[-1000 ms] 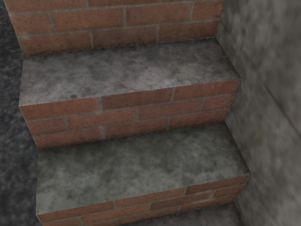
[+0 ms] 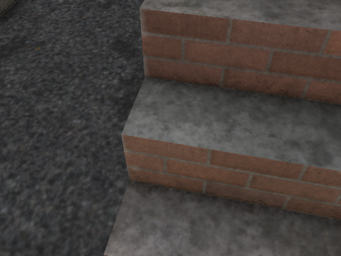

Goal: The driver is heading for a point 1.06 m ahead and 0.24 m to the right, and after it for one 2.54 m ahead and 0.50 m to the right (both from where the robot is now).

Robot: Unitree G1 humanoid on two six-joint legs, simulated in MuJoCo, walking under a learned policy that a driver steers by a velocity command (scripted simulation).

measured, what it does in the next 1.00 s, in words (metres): climbs, turning right: left foot, then right foot 0.21 m higher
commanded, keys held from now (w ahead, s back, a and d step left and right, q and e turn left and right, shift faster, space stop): w+e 0.64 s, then w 0.02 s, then w+q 0.34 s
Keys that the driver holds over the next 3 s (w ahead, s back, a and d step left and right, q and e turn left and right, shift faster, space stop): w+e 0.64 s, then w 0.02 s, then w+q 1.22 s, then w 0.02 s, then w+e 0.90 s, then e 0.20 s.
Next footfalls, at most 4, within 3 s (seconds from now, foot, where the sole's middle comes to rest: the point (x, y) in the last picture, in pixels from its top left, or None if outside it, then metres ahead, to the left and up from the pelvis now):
0.02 left None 0.01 0.19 -0.79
0.30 right None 0.00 0.00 -0.58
0.54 left None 0.22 0.06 -0.57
0.98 right None -0.12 -0.21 -0.79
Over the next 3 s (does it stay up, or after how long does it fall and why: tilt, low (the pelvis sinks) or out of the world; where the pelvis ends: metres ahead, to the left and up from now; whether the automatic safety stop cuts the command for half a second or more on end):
stays up -0.74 0.12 -0.26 its command is cut before an obstacle after 0.8 s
